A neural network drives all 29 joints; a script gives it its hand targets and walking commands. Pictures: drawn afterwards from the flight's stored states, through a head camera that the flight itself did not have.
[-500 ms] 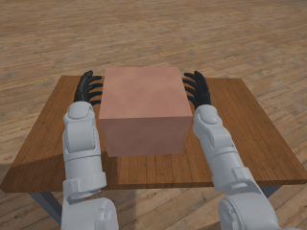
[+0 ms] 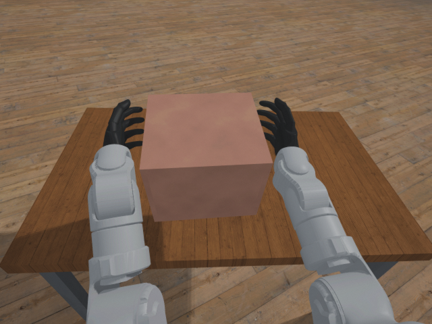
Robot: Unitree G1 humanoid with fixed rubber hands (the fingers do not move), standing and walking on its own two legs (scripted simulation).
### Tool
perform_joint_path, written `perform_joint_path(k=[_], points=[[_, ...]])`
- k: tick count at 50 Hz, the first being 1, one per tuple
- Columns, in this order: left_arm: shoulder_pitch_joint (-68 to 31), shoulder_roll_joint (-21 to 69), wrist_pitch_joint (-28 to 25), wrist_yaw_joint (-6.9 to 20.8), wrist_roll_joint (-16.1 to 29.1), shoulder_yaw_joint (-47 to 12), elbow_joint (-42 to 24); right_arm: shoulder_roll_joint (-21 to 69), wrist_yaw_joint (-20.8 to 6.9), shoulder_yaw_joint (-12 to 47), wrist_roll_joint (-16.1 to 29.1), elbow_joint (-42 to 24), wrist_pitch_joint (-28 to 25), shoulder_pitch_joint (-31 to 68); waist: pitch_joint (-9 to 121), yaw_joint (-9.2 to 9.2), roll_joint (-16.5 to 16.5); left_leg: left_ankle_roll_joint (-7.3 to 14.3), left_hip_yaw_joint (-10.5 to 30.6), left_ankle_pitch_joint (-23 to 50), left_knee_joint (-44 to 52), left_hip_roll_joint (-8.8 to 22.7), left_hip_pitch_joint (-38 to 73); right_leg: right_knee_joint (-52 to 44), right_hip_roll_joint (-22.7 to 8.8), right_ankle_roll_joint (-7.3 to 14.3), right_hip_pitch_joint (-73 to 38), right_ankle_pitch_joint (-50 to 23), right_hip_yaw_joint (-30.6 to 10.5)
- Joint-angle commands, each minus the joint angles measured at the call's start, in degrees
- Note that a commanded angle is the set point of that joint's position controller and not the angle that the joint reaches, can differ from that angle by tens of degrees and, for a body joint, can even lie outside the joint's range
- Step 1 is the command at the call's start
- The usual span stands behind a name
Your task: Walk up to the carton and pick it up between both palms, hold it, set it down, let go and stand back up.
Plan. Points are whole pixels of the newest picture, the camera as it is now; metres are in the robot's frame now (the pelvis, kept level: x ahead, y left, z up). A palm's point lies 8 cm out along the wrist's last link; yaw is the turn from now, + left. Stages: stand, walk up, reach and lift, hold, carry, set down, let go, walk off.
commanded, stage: hold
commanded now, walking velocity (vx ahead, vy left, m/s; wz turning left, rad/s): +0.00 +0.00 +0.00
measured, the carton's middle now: (203, 156) +0.38 +0.01 +0.13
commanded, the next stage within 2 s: none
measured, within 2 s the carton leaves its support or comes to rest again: neither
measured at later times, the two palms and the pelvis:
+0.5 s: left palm (115, 140) +0.37 +0.15 +0.19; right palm (281, 135) +0.36 -0.13 +0.19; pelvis +0.00 +0.00 +0.00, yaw +1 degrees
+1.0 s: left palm (122, 143) +0.36 +0.14 +0.19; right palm (287, 144) +0.35 -0.14 +0.18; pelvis -0.01 +0.00 +0.00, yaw -1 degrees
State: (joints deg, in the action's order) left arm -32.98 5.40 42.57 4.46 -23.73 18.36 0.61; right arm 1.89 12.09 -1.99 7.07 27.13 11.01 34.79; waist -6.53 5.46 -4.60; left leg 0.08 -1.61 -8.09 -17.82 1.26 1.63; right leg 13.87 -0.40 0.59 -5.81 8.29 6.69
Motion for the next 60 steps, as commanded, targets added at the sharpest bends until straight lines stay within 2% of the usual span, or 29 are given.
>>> perform_joint_path(k=[1,3,4,5,7,10,12,14,18,22,25,28,32,35,37,38,39,42,44,48,53,57,60], points=[[-30.10,23.71,-2.50,7.33,7.88,-24.80,-1.95,24.75,-5.79,17.86,0.78,-12.35,-2.61,36.73,16.10,0.91,5.54,-0.23,-2.23,5.67,2.92,-2.02,4.21,-0.96,2.17,-1.96,-0.05,-4.43,1.08],[-31.99,22.92,-2.73,7.41,7.82,-23.76,0.07,24.89,-6.11,16.95,-0.09,-11.72,-2.62,38.80,16.06,0.34,4.60,0.62,-2.33,1.90,3.78,-2.12,2.62,-1.26,1.81,-2.16,0.28,-1.72,1.08],[-32.16,23.42,-3.14,7.36,8.09,-24.13,-0.22,25.63,-6.18,16.56,-0.56,-12.08,-2.92,38.46,17.06,0.78,4.15,0.78,-2.40,1.09,4.14,-2.25,2.56,-1.13,1.68,-2.42,0.01,-2.27,0.99],[-32.29,23.35,-3.32,7.20,8.03,-23.91,0.30,25.25,-6.34,16.66,-0.57,-11.85,-3.16,39.24,18.47,0.19,5.04,0.71,-2.38,1.27,3.88,-2.28,2.80,-0.78,1.70,-2.12,-0.15,-1.95,1.00],[-32.91,22.89,-3.66,6.91,7.99,-23.02,1.18,25.99,-6.42,17.39,-0.72,-12.80,-3.89,41.39,20.27,-0.94,3.97,1.10,-2.51,2.89,3.18,-2.49,2.77,-0.60,1.69,-2.40,-0.86,-3.70,0.98],[-34.89,23.25,-4.57,6.53,8.73,-23.44,0.36,27.06,-6.13,18.70,-0.10,-12.76,-4.43,42.54,23.67,-1.22,3.52,1.05,-2.31,5.43,2.14,-2.76,4.11,0.24,1.85,-2.97,-1.78,-6.99,1.03],[-34.09,22.63,-4.43,6.75,8.07,-22.11,2.44,26.64,-5.82,18.72,-0.60,-11.20,-4.25,42.57,22.56,-1.29,2.10,1.37,-2.41,4.69,2.13,-2.86,4.29,-0.20,1.66,-3.32,-2.07,-7.31,0.88],[-32.49,22.66,-4.11,7.03,7.56,-21.69,2.98,26.32,-5.68,19.25,-0.03,-10.86,-4.14,41.79,22.21,-1.58,2.48,1.14,-2.23,6.33,1.90,-2.96,4.52,-0.03,1.65,-3.17,-2.94,-9.75,0.78],[-30.82,22.38,-3.33,8.14,6.34,-19.99,2.77,26.19,-4.85,19.39,0.72,-9.44,-3.06,38.81,19.33,-0.66,2.32,1.00,-2.41,7.49,2.07,-3.19,4.79,-0.26,1.46,-3.73,-4.32,-12.75,0.39],[-30.15,22.56,-2.87,9.35,6.95,-21.68,1.06,25.59,-3.93,19.54,2.14,-10.96,-2.27,36.66,17.54,1.46,3.15,-0.24,-1.71,10.77,1.28,-3.20,6.02,-0.26,1.61,-3.88,-4.73,-16.23,0.59],[-29.43,23.34,-3.03,9.22,7.63,-23.99,-1.71,25.78,-3.77,20.07,2.75,-12.33,-1.98,34.76,17.63,2.18,4.98,-1.32,-1.53,13.79,0.55,-2.99,7.17,0.08,2.09,-3.60,-4.06,-16.07,0.82],[-28.32,23.94,-2.81,8.20,8.19,-26.17,-3.01,24.13,-4.28,20.07,3.27,-14.42,-2.45,35.05,18.03,1.88,7.13,-2.53,-0.99,16.91,-0.18,-2.12,8.10,0.20,2.95,-2.62,-1.57,-12.30,1.55],[-29.13,24.21,-3.57,6.76,9.60,-28.94,-6.78,24.06,-5.20,20.68,2.80,-16.13,-3.33,35.42,20.78,1.62,7.51,-2.86,-0.55,20.25,-1.31,-1.54,9.98,0.22,3.49,-1.89,0.68,-10.84,2.03],[-28.11,24.22,-3.45,6.16,9.80,-29.02,-6.55,23.61,-5.66,20.76,2.34,-17.64,-3.94,36.21,22.15,1.02,6.73,-2.39,-0.66,18.36,-1.14,-1.40,10.66,-0.20,3.39,-1.60,1.36,-9.19,1.86],[-27.98,24.43,-3.19,5.91,9.54,-28.73,-6.08,23.47,-5.93,20.20,2.12,-16.42,-3.80,36.21,20.73,0.64,6.92,-1.98,-0.88,16.33,-0.17,-1.23,9.28,-0.17,3.48,-1.43,1.32,-7.41,1.79],[-29.57,24.36,-3.12,5.81,9.60,-28.50,-5.24,23.10,-6.18,19.30,1.64,-15.57,-3.78,37.43,20.52,0.78,6.93,-1.78,-0.91,13.03,0.64,-1.12,8.37,-0.42,3.32,-1.39,2.24,-4.68,1.82],[-29.93,23.92,-2.99,5.85,9.14,-27.31,-3.01,23.45,-6.52,18.55,0.73,-14.76,-3.63,38.65,19.22,0.10,6.02,-0.94,-1.20,8.93,1.62,-1.31,7.00,-0.92,3.03,-1.44,2.52,-2.27,1.75],[-31.63,23.86,-3.19,5.77,8.38,-25.26,-1.26,24.41,-7.25,16.53,-1.16,-12.31,-3.57,38.63,18.33,-0.22,4.92,0.69,-1.97,0.56,4.27,-1.41,2.95,-0.78,2.30,-1.66,1.85,0.91,1.38],[-33.70,22.98,-3.47,5.86,7.98,-23.03,0.67,25.55,-7.47,16.30,-1.84,-10.82,-3.73,40.54,18.77,-1.31,3.40,1.54,-2.60,-2.06,4.90,-1.90,1.60,-1.07,1.56,-1.99,1.24,1.91,0.86],[-35.72,22.68,-3.62,6.39,6.74,-20.31,3.94,26.50,-7.70,13.77,-3.30,-6.47,-3.74,41.31,17.28,-1.22,3.21,2.35,-2.96,-4.96,5.92,-2.15,0.57,-1.54,1.07,-2.36,0.88,3.21,0.71],[-36.33,22.68,-4.24,7.10,5.70,-18.28,7.37,26.59,-7.26,13.25,-3.51,-3.97,-4.64,43.26,18.12,-1.55,2.83,1.97,-3.11,-1.89,4.65,-2.76,1.69,-1.37,0.96,-2.93,-0.48,-0.52,0.91],[-32.96,22.86,-4.53,7.82,5.86,-19.39,4.51,26.23,-5.95,16.04,-1.08,-5.74,-5.16,40.11,20.54,-0.18,3.02,0.49,-2.40,9.31,1.42,-3.10,5.81,-0.27,1.63,-3.45,-4.20,-13.00,0.95],[-29.87,23.37,-4.31,8.72,6.72,-21.64,1.46,26.63,-4.23,20.54,1.91,-10.37,-4.69,38.89,22.98,0.66,2.62,-0.40,-1.54,17.23,-1.16,-3.68,7.45,1.04,1.88,-4.43,-7.98,-23.57,0.60]])
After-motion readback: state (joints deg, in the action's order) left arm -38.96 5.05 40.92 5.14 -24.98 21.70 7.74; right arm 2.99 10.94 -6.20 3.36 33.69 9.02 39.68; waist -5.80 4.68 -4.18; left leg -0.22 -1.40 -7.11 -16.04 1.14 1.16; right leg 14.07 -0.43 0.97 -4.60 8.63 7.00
